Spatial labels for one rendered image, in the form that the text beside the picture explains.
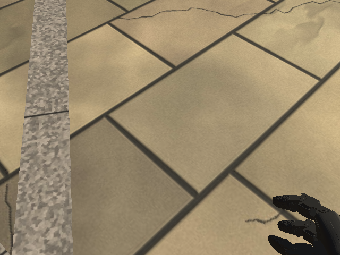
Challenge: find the robot right hand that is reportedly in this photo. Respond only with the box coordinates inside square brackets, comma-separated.
[268, 193, 340, 255]

